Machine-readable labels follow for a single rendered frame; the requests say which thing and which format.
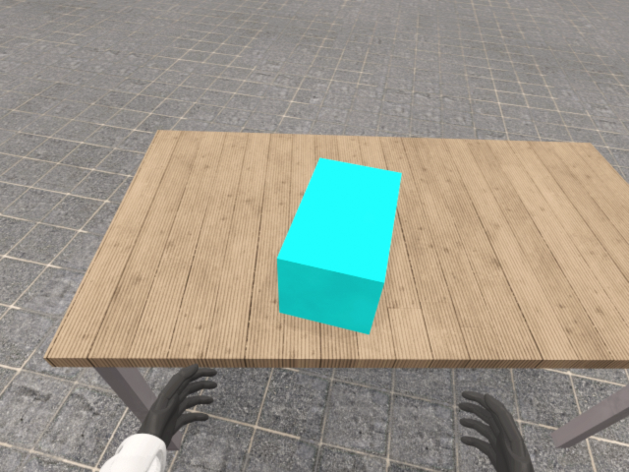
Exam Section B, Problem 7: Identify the robot left forearm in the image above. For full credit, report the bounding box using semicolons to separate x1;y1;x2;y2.
99;434;166;472

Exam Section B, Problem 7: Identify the table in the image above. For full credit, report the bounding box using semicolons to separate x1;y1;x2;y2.
43;130;629;450

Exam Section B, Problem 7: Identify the carton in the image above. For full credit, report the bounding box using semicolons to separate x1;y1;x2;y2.
277;158;402;334

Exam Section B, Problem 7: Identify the robot right hand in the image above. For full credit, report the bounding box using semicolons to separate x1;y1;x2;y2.
458;391;535;472

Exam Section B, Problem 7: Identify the robot left hand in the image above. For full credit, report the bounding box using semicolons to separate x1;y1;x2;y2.
138;364;217;448

